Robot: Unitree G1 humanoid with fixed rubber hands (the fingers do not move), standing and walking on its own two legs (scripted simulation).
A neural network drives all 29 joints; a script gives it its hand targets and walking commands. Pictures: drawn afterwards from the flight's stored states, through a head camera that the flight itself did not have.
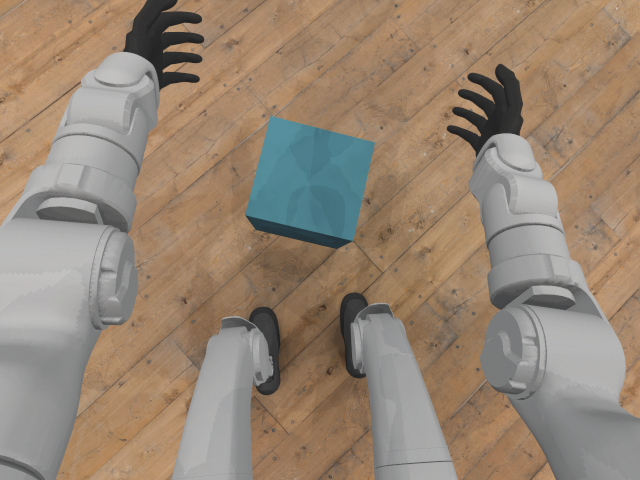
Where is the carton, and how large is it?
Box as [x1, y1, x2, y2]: [245, 116, 374, 248]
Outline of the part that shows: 270,116 245,215 253,226 258,230 335,248 351,241 354,235 374,142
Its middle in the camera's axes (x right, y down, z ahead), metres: -0.03 -0.10 +0.87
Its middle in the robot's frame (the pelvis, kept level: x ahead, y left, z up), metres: +0.51 -0.05 -0.51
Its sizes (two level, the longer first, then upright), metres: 0.210 0.200 0.250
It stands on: the floor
